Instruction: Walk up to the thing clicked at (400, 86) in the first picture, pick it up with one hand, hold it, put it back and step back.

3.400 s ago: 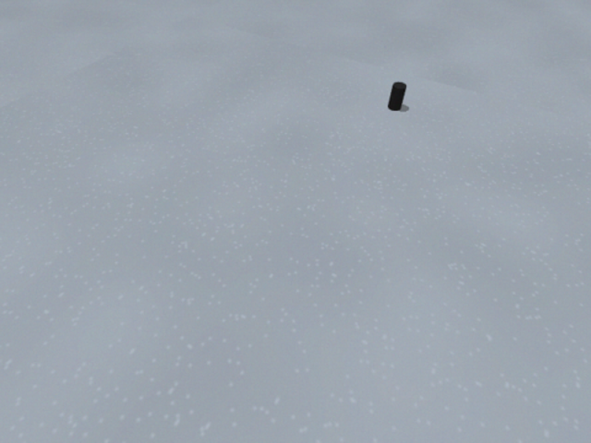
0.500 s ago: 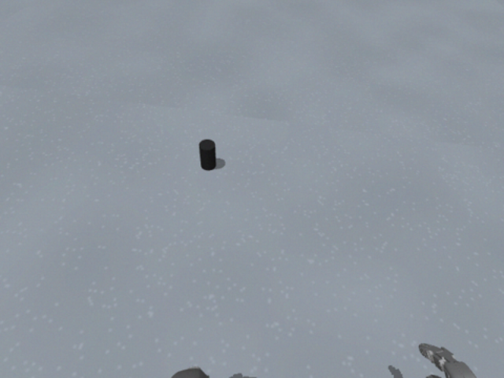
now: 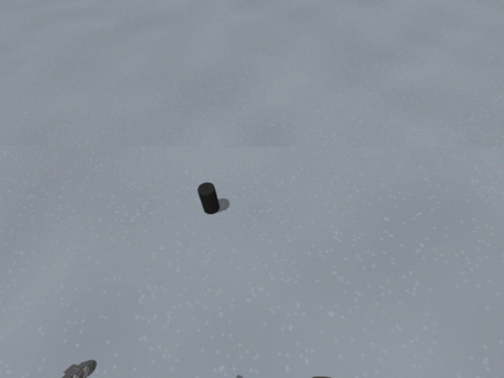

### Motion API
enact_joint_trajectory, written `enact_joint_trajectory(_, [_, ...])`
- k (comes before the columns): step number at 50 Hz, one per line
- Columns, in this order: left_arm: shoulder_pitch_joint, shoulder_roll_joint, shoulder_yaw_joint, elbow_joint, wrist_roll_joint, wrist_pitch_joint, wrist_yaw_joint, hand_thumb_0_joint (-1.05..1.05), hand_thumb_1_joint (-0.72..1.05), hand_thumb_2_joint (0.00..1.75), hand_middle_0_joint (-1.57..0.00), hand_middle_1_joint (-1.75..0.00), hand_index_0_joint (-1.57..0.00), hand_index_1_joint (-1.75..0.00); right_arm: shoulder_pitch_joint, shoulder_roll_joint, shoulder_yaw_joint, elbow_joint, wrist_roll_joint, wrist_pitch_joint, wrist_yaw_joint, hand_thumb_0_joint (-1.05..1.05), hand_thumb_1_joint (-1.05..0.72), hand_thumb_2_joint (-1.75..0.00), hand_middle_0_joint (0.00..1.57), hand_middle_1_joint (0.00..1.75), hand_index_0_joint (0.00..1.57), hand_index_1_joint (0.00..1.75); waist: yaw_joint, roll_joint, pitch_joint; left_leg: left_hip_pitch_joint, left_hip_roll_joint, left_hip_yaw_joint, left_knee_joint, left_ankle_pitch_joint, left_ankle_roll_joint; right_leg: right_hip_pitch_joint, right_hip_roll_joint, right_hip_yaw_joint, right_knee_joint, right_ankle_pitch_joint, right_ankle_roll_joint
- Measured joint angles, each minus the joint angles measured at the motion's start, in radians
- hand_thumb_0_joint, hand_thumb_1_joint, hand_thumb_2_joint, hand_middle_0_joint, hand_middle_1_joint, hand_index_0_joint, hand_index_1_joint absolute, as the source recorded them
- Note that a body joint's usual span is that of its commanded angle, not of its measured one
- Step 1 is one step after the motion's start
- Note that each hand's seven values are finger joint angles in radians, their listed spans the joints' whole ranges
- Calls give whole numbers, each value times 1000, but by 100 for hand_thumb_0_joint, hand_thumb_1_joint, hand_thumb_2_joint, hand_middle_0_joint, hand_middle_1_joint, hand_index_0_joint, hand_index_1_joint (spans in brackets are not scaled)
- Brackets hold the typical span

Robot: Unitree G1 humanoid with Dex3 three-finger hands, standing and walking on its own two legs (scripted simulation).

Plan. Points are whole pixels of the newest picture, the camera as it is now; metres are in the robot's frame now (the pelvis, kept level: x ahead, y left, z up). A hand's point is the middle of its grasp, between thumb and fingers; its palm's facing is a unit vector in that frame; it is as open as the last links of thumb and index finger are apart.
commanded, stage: walk up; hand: left
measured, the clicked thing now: (208, 198) +1.01 +0.26 -0.69
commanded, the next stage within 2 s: none
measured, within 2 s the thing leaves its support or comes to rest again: neither
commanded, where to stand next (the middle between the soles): +0.67 +0.06 m, yaw +1 degrees
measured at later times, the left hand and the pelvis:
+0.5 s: hand (90, 359) +0.20 +0.33 -0.16, palm faces +0.05 -0.94 -0.34, open 7.4 cm; pelvis +0.20 +0.06 +0.00, yaw +4 degrees
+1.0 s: hand (125, 239) +0.43 +0.31 -0.11, palm faces +0.04 -0.90 -0.43, open 7.4 cm; pelvis +0.38 +0.03 +0.00, yaw +3 degrees
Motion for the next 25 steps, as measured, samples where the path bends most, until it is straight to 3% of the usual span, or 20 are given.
enact_joint_trajectory(3, [40,-8,-11,4,-1,-2,5,0,91,90,-21,-30,-20,-30,-30,-8,-3,-12,3,-2,7,1,-91,-90,20,30,21,30,15,15,-7,-103,12,-35,-27,89,-4,76,13,-7,-89,13,0])
enact_joint_trajectory(8, [96,2,-6,16,7,0,6,0,90,90,-21,-30,-20,-30,-53,-16,-20,-23,-8,6,24,1,-91,-90,20,30,21,30,23,23,-14,-207,38,-82,-165,206,-40,172,35,-36,-175,-3,-1])
enact_joint_trajectory(12, [127,24,9,15,14,0,6,0,90,90,-21,-30,-20,-30,-58,-14,-26,-13,-23,17,38,1,-91,-90,20,30,20,30,35,5,-15,-214,60,-58,-325,253,-52,227,37,-59,-193,-47,9])
enact_joint_trajectory(17, [156,55,18,17,14,7,10,0,90,90,-21,-30,-20,-30,-78,-2,-26,-10,-27,15,50,1,-91,-90,20,30,20,30,46,-25,-9,-139,75,10,-497,277,-26,277,27,-83,-142,-146,43])
enact_joint_trajectory(19, [166,67,18,21,12,16,12,0,90,90,-21,-30,-20,-30,-85,4,-26,-16,-28,6,50,1,-91,-90,20,30,20,30,46,-47,-14,-88,58,35,-547,295,-14,281,5,-86,-79,-212,58])
enact_joint_trajectory(21, [157,72,18,31,7,32,20,0,91,90,-21,-30,-20,-30,-106,19,-27,-31,-36,-13,41,1,-91,-90,20,30,20,30,46,-97,8,-73,20,68,-499,263,-14,225,-49,-46,109,-244,32])
enact_joint_trajectory(25, [134,50,-10,43,0,53,24,1,91,90,-20,-30,-20,-30,-108,36,-20,-74,-10,-33,20,1,-91,-90,20,30,21,30,16,-81,17,-17,25,62,-489,200,-1,25,12,62,494,-236,-2])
